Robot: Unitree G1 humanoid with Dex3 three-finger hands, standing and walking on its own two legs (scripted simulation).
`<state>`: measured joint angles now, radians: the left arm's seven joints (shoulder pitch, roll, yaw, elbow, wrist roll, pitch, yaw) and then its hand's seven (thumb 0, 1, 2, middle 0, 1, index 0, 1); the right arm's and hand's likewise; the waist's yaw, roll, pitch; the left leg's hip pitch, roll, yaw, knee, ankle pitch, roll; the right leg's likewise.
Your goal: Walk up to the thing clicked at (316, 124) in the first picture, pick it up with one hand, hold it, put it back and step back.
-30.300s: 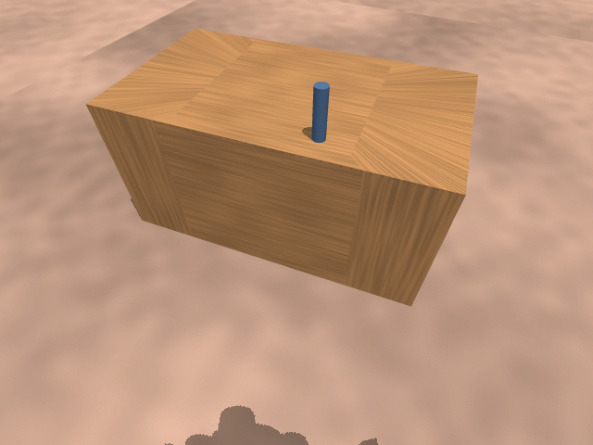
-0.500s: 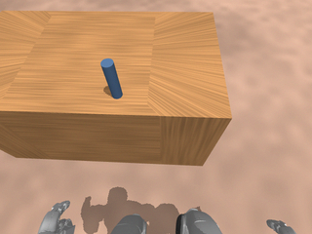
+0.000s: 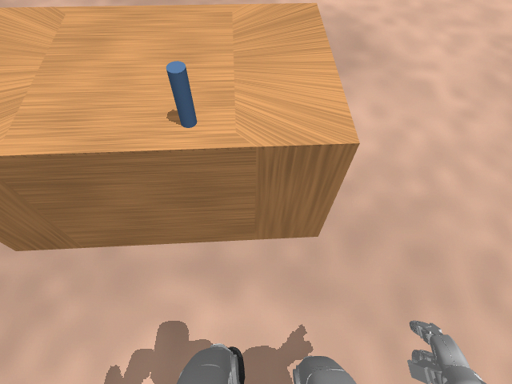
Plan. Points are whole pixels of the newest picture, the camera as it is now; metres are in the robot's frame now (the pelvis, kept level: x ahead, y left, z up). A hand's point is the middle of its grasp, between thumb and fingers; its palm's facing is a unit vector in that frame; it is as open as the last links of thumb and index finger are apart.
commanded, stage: step back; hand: left
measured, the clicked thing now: (183, 97) +0.73 +0.20 -0.07
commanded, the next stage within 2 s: none
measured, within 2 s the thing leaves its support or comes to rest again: neither
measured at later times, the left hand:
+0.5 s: hand out of the picture +0.01 +0.27 -0.14, palm faces +0.04 -0.92 -0.39, open 7.4 cm
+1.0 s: hand out of the picture -0.22 +0.24 -0.13, palm faces -0.01 -0.90 -0.43, open 7.4 cm
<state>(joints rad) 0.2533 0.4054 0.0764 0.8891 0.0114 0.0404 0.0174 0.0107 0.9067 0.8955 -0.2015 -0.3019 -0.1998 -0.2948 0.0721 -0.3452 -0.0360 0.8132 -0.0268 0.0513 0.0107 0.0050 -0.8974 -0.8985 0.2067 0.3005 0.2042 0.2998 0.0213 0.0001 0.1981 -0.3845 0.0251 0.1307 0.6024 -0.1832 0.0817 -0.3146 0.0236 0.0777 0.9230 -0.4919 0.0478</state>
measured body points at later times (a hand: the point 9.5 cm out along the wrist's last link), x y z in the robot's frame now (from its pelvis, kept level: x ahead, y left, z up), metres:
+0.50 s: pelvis -0.15 +0.00 -0.01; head -0.08 +0.01 +0.44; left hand +0.00 +0.32 -0.11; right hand -0.08 -0.32 -0.13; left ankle -0.16 +0.12 -0.73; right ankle -0.06 -0.13 -0.72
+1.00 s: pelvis -0.28 -0.03 +0.01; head -0.23 -0.05 +0.45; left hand -0.22 +0.29 -0.10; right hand -0.16 -0.34 -0.12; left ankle -0.29 +0.12 -0.65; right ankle -0.27 -0.14 -0.72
